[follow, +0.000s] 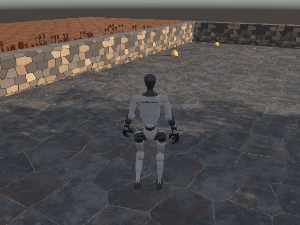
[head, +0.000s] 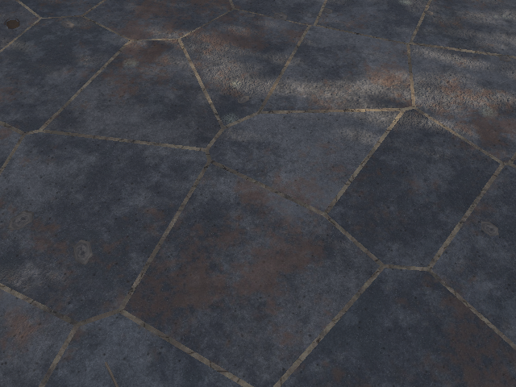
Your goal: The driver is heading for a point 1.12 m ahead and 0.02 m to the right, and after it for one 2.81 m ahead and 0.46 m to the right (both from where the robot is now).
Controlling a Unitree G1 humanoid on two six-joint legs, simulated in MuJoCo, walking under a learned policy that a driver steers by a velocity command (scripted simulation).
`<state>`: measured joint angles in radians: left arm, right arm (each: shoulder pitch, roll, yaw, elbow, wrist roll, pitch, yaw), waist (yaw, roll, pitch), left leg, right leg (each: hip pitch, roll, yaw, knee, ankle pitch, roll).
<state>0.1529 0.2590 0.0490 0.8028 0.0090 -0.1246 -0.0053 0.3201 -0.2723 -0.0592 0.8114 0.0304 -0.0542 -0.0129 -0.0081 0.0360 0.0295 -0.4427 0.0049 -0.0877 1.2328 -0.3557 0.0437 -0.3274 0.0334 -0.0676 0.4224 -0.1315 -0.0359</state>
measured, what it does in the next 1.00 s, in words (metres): walks ahead: left foot, then right foot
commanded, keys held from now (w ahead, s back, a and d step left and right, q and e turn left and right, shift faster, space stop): w+q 0.14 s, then w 0.28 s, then w+e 0.04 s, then e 0.46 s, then w+e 0.08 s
